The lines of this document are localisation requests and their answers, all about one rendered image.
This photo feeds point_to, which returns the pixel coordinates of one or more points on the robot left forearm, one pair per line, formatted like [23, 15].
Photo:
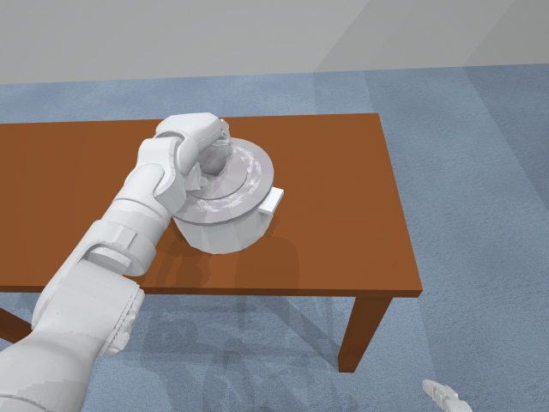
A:
[124, 239]

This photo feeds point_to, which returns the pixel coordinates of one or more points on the robot left upper arm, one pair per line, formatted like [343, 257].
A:
[91, 314]

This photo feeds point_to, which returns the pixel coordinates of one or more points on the pot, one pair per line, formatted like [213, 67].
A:
[236, 235]

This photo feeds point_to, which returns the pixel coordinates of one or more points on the robot right hand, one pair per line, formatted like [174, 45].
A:
[445, 397]

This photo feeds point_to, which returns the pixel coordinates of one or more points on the table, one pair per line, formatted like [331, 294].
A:
[339, 229]

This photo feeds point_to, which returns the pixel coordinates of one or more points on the knob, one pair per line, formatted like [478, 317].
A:
[213, 160]

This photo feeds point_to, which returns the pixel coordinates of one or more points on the robot left hand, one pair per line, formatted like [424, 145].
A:
[206, 129]

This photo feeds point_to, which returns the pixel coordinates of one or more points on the lid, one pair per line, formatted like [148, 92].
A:
[236, 191]

